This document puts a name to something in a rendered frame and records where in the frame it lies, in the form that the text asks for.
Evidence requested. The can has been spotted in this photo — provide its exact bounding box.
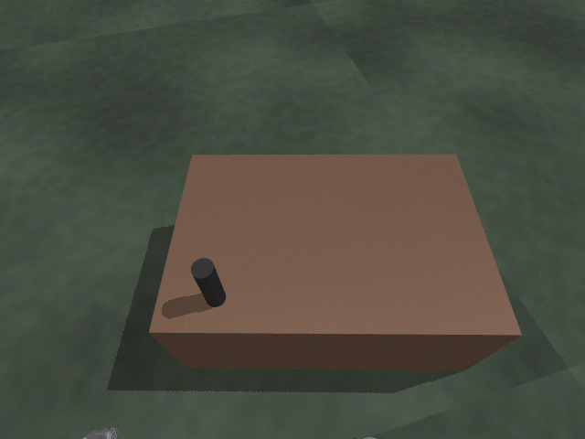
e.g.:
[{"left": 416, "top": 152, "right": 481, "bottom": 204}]
[{"left": 191, "top": 258, "right": 226, "bottom": 307}]

